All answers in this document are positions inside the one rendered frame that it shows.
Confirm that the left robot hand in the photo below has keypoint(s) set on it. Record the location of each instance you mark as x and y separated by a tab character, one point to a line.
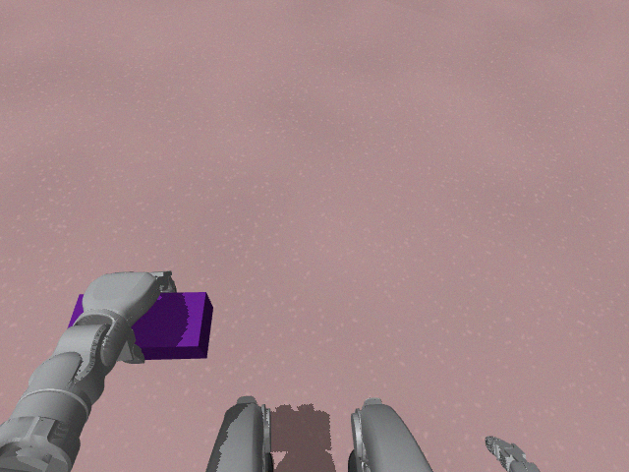
130	295

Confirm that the carton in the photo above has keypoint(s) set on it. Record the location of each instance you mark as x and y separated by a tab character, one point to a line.
177	326

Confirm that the left robot arm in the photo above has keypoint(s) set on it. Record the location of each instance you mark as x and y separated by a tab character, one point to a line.
42	434

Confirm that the right robot hand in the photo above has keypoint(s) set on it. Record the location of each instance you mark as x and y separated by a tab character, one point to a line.
511	457

